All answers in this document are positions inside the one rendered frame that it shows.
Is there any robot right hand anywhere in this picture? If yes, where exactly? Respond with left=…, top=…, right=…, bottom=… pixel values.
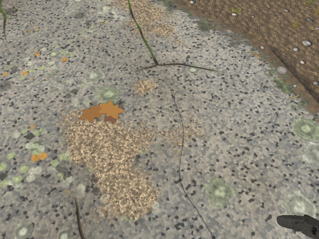
left=276, top=214, right=319, bottom=239

